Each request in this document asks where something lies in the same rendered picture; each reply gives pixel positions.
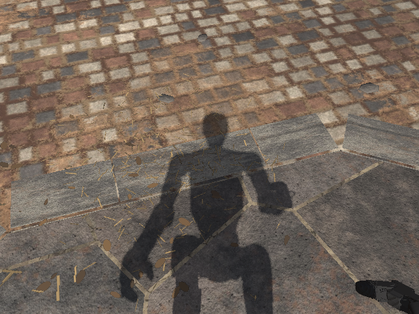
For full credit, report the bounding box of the right robot hand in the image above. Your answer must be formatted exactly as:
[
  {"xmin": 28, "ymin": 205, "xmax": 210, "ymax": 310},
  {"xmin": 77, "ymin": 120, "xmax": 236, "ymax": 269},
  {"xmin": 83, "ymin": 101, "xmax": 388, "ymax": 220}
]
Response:
[{"xmin": 355, "ymin": 280, "xmax": 419, "ymax": 314}]

